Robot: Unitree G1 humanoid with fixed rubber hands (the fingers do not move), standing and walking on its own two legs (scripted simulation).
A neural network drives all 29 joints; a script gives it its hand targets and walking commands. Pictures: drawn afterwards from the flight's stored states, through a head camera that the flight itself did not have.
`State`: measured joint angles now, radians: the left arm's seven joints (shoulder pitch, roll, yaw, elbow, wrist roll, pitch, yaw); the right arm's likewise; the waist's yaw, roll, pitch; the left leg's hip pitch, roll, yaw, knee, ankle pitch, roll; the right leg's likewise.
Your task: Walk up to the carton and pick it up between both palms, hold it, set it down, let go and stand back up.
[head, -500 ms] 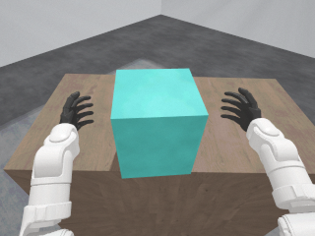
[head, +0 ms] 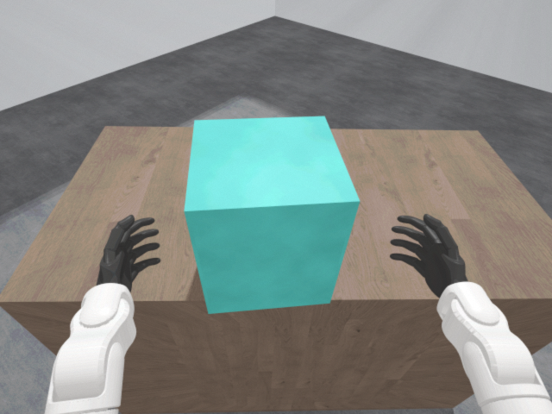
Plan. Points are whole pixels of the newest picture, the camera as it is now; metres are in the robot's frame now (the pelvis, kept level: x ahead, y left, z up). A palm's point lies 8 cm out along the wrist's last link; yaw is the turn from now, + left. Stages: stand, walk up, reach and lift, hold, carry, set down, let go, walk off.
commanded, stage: set down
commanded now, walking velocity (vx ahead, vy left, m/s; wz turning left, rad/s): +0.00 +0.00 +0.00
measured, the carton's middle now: (265, 216) +0.42 +0.06 +0.07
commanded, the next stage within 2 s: let go in 1.58 s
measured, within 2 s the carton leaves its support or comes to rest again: neither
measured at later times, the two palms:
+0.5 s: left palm (122, 340) +0.21 +0.23 +0.03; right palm (448, 349) +0.24 -0.20 +0.03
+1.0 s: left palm (116, 371) +0.19 +0.24 -0.02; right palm (435, 384) +0.21 -0.20 -0.02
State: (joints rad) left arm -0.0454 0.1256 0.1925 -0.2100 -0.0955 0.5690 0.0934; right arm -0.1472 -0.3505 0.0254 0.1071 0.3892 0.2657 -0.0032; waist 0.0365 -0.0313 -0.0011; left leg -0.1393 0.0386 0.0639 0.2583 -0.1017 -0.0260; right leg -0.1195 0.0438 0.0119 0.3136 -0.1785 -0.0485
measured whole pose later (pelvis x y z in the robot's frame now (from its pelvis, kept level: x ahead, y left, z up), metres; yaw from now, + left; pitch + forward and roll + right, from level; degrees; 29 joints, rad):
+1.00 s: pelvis +0.02 +0.02 +0.00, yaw +0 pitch -1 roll +0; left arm 0.31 0.17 0.02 0.15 -0.05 0.09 0.07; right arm 0.30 -0.24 0.01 0.29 0.16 -0.08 0.08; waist 0.05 -0.03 0.02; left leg -0.10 0.02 0.06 0.26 -0.14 0.00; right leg -0.05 0.03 0.02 0.25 -0.18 -0.02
